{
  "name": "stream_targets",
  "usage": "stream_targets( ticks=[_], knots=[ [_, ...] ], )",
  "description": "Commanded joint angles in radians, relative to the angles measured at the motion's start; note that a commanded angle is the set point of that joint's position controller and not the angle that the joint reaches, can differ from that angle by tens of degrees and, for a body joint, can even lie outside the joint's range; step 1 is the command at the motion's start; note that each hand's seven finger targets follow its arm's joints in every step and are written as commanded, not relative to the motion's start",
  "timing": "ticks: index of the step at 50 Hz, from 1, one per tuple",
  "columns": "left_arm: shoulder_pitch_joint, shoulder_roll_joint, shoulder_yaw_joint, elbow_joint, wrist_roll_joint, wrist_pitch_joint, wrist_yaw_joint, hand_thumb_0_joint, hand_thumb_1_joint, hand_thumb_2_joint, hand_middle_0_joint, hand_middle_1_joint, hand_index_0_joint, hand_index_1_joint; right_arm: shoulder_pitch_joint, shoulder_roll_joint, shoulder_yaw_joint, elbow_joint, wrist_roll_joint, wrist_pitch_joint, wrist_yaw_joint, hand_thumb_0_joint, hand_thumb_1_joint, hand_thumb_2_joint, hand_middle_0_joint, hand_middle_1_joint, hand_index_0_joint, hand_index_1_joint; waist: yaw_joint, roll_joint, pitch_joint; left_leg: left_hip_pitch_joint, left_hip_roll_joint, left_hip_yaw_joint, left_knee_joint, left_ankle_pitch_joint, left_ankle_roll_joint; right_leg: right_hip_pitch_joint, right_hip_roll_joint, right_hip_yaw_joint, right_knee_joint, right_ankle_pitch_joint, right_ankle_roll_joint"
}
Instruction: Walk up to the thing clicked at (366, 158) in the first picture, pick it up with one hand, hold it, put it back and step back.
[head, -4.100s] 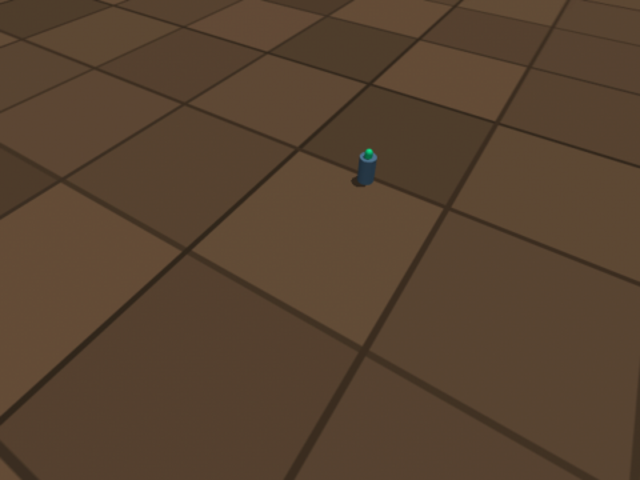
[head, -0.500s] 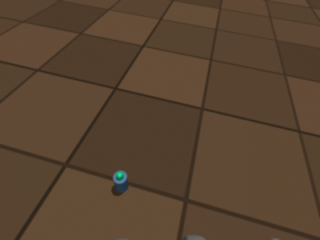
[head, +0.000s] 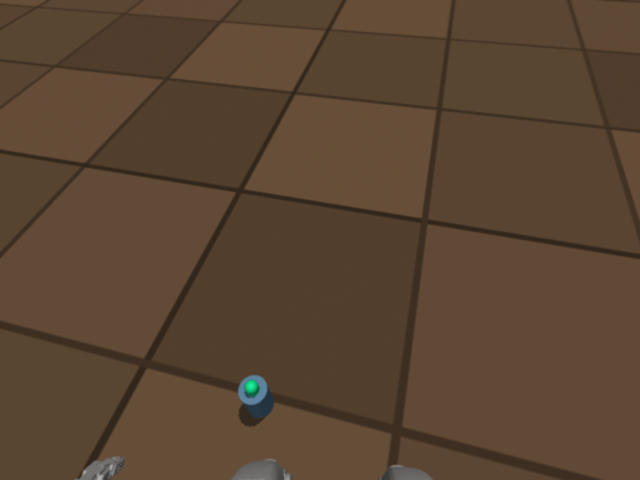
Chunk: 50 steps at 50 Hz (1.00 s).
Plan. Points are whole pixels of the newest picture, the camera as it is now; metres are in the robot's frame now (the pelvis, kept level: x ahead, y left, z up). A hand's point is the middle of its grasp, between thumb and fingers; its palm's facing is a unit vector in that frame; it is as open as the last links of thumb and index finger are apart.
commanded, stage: walk up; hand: left
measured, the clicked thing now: (255, 394) +0.42 +0.22 -0.67
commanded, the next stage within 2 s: stand in 1.46 s
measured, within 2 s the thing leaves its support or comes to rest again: neither
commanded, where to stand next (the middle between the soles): +0.09 +0.01 m, yaw +0 degrees
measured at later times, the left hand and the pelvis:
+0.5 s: hand out of the picture +0.10 +0.28 -0.14, palm faces +0.02 -0.94 -0.33, open 7.4 cm; pelvis +0.05 +0.02 +0.02, yaw +1 degrees
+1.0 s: hand out of the picture +0.14 +0.26 -0.13, palm faces +0.00 -0.94 -0.33, open 7.4 cm; pelvis +0.06 +0.01 +0.02, yaw +1 degrees
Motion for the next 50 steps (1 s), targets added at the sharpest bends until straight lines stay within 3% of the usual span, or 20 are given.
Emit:
stream_targets(
  ticks=[1, 2, 3, 4, 5, 6, 7, 8, 9, 11, 13, 17, 25, 32, 38, 50],
  knots=[
    [-0.026, 0.266, 0.081, -0.037, 0.000, 0.004, 0.023, 0.000, 0.900, 0.900, -0.200, -0.300, -0.200, -0.300, 0.088, -0.156, -0.051, 0.008, -0.001, -0.016, -0.019, 0.000, -0.900, -0.900, 0.200, 0.300, 0.200, 0.300, -0.005, -0.245, -0.119, 0.102, 0.003, 0.022, -0.182, 0.120, -0.014, -0.007, -0.196, 0.183, -0.194, 0.035, -0.172],
    [-0.061, 0.263, 0.077, -0.038, -0.006, 0.012, 0.021, 0.000, 0.900, 0.900, -0.200, -0.300, -0.200, -0.300, 0.088, -0.154, -0.050, 0.021, 0.000, -0.018, -0.022, 0.000, -0.900, -0.900, 0.200, 0.300, 0.200, 0.300, -0.025, -0.232, -0.124, 0.172, -0.010, 0.040, -0.249, 0.203, -0.009, -0.058, -0.193, 0.167, -0.164, -0.023, -0.156],
    [-0.064, 0.243, 0.067, -0.031, -0.011, 0.021, 0.020, 0.000, 0.900, 0.900, -0.200, -0.300, -0.200, -0.300, 0.078, -0.162, -0.054, 0.031, -0.003, -0.022, -0.025, 0.000, -0.900, -0.900, 0.200, 0.300, 0.200, 0.300, -0.025, -0.189, -0.120, 0.237, -0.020, 0.039, -0.294, 0.254, -0.009, -0.116, -0.174, 0.158, -0.136, -0.090, -0.131],
    [-0.077, 0.218, 0.055, -0.029, -0.014, 0.028, 0.019, 0.000, 0.900, 0.900, -0.200, -0.300, -0.200, -0.300, 0.065, -0.168, -0.055, 0.033, -0.010, -0.026, -0.031, 0.000, -0.900, -0.900, 0.200, 0.300, 0.200, 0.300, -0.037, -0.169, -0.112, 0.260, -0.008, 0.015, -0.344, 0.258, 0.001, -0.157, -0.168, 0.158, -0.111, -0.141, -0.101],
    [-0.079, 0.185, 0.044, -0.022, -0.020, 0.034, 0.017, 0.000, 0.900, 0.900, -0.200, -0.300, -0.200, -0.300, 0.044, -0.203, -0.060, 0.029, -0.016, -0.032, -0.034, 0.000, -0.900, -0.900, 0.200, 0.300, 0.200, 0.300, -0.037, -0.073, -0.107, 0.253, 0.075, -0.109, -0.448, 0.206, 0.018, -0.183, -0.129, 0.131, -0.068, -0.198, -0.063],
    [-0.046, 0.163, 0.037, -0.003, -0.031, 0.043, 0.017, 0.000, 0.900, 0.900, -0.200, -0.300, -0.200, -0.300, -0.051, -0.256, -0.060, 0.004, -0.013, -0.040, -0.033, 0.000, -0.900, -0.900, 0.200, 0.300, 0.200, 0.300, 0.009, 0.053, -0.082, 0.097, 0.221, -0.358, -0.582, -0.005, 0.077, -0.119, -0.034, 0.079, 0.011, -0.266, -0.009],
    [-0.038, 0.210, 0.054, 0.043, -0.029, 0.048, 0.021, 0.000, 0.900, 0.900, -0.200, -0.300, -0.200, -0.300, -0.116, -0.272, -0.056, 0.005, -0.001, -0.034, -0.029, 0.000, -0.900, -0.900, 0.200, 0.300, 0.200, 0.300, 0.022, 0.063, -0.051, -0.047, 0.264, -0.382, -0.624, -0.115, 0.134, 0.037, -0.010, 0.054, 0.088, -0.266, -0.009],
    [-0.020, 0.210, 0.052, 0.061, -0.022, 0.047, 0.019, 0.000, 0.900, 0.900, -0.200, -0.300, -0.200, -0.300, -0.154, -0.252, -0.046, 0.005, -0.007, -0.031, -0.028, 0.000, -0.900, -0.900, 0.200, 0.300, 0.200, 0.300, 0.037, 0.037, -0.044, -0.064, 0.229, -0.324, -0.604, -0.093, 0.118, 0.076, -0.014, 0.064, 0.049, -0.239, -0.011],
    [-0.026, 0.197, 0.049, 0.081, -0.023, 0.043, 0.016, 0.000, 0.900, 0.900, -0.200, -0.300, -0.200, -0.300, -0.156, -0.227, -0.034, 0.019, -0.007, -0.029, -0.028, 0.000, -0.900, -0.900, 0.200, 0.300, 0.200, 0.300, 0.038, 0.034, -0.038, -0.056, 0.179, -0.255, -0.588, -0.060, 0.081, 0.093, -0.014, 0.068, -0.023, -0.186, -0.011],
    [-0.023, 0.211, 0.048, 0.117, -0.023, 0.031, 0.018, 0.000, 0.900, 0.900, -0.200, -0.300, -0.200, -0.300, -0.169, -0.197, -0.019, 0.044, 0.000, -0.030, -0.025, 0.000, -0.900, -0.900, 0.200, 0.300, 0.200, 0.300, 0.034, 0.064, -0.088, 0.011, 0.133, -0.186, -0.526, 0.099, 0.031, 0.148, -0.047, 0.108, -0.104, -0.056, -0.019],
    [-0.068, 0.213, 0.040, 0.130, -0.023, 0.025, 0.019, 0.000, 0.900, 0.900, -0.200, -0.300, -0.200, -0.300, -0.164, -0.187, -0.012, 0.068, 0.004, -0.030, -0.025, 0.000, -0.900, -0.900, 0.200, 0.300, 0.200, 0.300, 0.009, 0.059, -0.131, 0.082, 0.114, -0.160, -0.518, 0.165, 0.021, 0.148, -0.069, 0.127, -0.143, -0.022, -0.022],
    [-0.111, 0.205, 0.028, 0.172, -0.030, 0.023, 0.021, 0.000, 0.900, 0.900, -0.200, -0.300, -0.200, -0.300, -0.194, -0.183, -0.006, 0.107, 0.010, -0.032, -0.032, 0.000, -0.900, -0.900, 0.200, 0.300, 0.200, 0.300, 0.003, 0.010, -0.151, 0.192, 0.110, -0.128, -0.497, 0.384, 0.017, 0.151, -0.080, 0.113, -0.181, 0.121, -0.007],
    [-0.148, 0.191, 0.018, 0.242, -0.027, 0.026, 0.021, 0.000, 0.900, 0.900, -0.200, -0.300, -0.200, -0.300, -0.263, -0.167, -0.008, 0.162, 0.014, -0.020, -0.031, 0.000, -0.900, -0.900, 0.200, 0.300, 0.200, 0.300, -0.001, -0.053, -0.177, 0.293, 0.105, -0.097, -0.553, 0.453, 0.011, 0.196, -0.105, 0.110, -0.270, 0.185, 0.010],
    [-0.173, 0.179, 0.022, 0.267, -0.020, 0.025, 0.024, 0.000, 0.900, 0.900, -0.200, -0.300, -0.200, -0.300, -0.293, -0.157, -0.008, 0.195, 0.012, -0.012, -0.030, 0.000, -0.900, -0.900, 0.200, 0.300, 0.200, 0.300, -0.003, -0.080, -0.176, 0.329, 0.104, -0.085, -0.584, 0.462, 0.002, 0.217, -0.109, 0.106, -0.325, 0.176, 0.015],
    [-0.195, 0.180, 0.028, 0.267, -0.015, 0.029, 0.024, 0.000, 0.900, 0.900, -0.200, -0.300, -0.200, -0.300, -0.303, -0.153, -0.006, 0.208, 0.005, -0.010, -0.029, 0.000, -0.900, -0.900, 0.200, 0.300, 0.200, 0.300, -0.004, -0.073, -0.146, 0.293, 0.098, -0.085, -0.628, 0.403, -0.009, 0.235, -0.109, 0.107, -0.348, 0.144, 0.021],
    [-0.197, 0.177, 0.040, 0.254, -0.011, 0.034, 0.023, 0.000, 0.900, 0.900, -0.200, -0.300, -0.200, -0.300, -0.270, -0.147, -0.005, 0.209, 0.001, -0.015, -0.031, 0.000, -0.900, -0.900, 0.200, 0.300, 0.200, 0.300, -0.006, -0.050, -0.155, 0.282, 0.098, -0.080, -0.634, 0.408, -0.011, 0.258, -0.102, 0.104, -0.347, 0.145, 0.019]
  ],
)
